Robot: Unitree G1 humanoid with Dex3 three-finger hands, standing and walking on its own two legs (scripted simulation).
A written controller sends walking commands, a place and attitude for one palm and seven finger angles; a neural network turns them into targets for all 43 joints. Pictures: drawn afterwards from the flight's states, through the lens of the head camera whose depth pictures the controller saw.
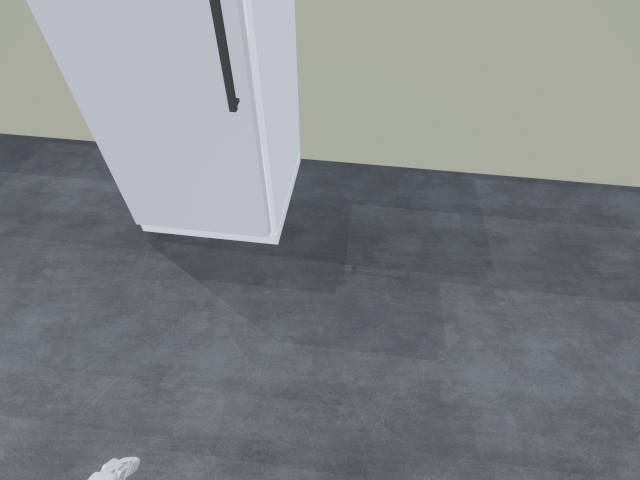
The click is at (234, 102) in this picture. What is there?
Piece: fridge door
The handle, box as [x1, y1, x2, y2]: [209, 0, 239, 111]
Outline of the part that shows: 209,0 229,111 235,111 237,108 236,105 239,100 235,97 220,3 219,0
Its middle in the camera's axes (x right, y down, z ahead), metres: -0.25 -0.51 +0.97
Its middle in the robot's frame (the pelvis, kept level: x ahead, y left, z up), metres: +1.07 +0.31 +0.10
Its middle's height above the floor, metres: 0.87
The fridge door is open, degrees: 0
